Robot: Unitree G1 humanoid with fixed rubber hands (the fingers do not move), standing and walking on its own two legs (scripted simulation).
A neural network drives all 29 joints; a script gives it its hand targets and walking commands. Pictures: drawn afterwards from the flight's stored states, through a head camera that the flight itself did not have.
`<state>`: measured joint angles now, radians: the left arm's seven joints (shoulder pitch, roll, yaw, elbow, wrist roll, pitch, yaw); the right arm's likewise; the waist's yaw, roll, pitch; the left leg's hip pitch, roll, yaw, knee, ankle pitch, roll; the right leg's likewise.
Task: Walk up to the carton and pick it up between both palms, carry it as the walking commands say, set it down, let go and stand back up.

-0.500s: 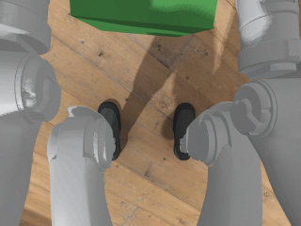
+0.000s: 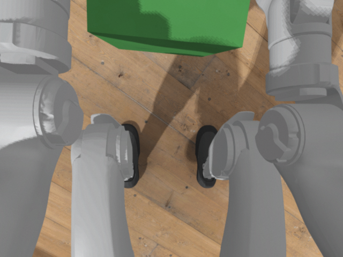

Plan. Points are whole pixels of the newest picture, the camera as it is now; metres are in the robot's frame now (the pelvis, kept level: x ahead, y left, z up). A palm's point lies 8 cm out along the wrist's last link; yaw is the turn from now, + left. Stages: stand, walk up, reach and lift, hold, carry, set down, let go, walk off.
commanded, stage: reach and lift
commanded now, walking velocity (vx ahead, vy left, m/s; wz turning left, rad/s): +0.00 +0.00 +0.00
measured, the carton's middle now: out of the picture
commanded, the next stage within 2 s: none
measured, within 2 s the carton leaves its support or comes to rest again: neither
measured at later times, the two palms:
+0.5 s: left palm out of the picture +0.58 +0.16 -0.01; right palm out of the picture +0.55 -0.13 -0.03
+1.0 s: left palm out of the picture +0.54 +0.16 +0.06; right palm out of the picture +0.52 -0.13 +0.05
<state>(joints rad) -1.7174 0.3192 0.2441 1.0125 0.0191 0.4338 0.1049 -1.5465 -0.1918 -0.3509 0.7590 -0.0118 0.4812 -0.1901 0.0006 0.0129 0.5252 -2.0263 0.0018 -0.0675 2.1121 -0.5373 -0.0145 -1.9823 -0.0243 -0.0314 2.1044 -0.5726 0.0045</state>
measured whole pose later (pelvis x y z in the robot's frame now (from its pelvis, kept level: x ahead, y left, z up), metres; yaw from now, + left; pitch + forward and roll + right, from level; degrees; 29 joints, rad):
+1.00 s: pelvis -0.02 +0.00 +0.09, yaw +1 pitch +15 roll -2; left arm -1.51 0.23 0.28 0.91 0.06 0.47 0.10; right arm -1.34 -0.12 -0.37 0.66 -0.03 0.53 -0.18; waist 0.00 0.02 0.52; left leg -1.61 0.00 -0.06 1.84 -0.50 -0.02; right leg -1.57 -0.02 -0.03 1.83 -0.53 0.00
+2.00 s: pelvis -0.02 +0.00 +0.20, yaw +2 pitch +4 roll -2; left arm -1.27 0.14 0.28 0.84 0.06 0.48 0.11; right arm -1.10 -0.06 -0.38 0.60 -0.06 0.53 -0.16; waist 0.00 0.02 0.52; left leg -1.10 -0.01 -0.06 1.42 -0.40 -0.02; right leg -1.06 -0.02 -0.03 1.42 -0.43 0.00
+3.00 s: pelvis +0.08 +0.00 +0.33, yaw +3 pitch +2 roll -1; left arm -0.65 -0.10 0.30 0.77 0.24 0.48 0.07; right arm -0.46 0.16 -0.44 0.48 -0.26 0.55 -0.06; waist 0.00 0.01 0.02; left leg -0.53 -0.01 -0.06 0.81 -0.32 -0.02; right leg -0.49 -0.02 -0.03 0.80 -0.34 0.00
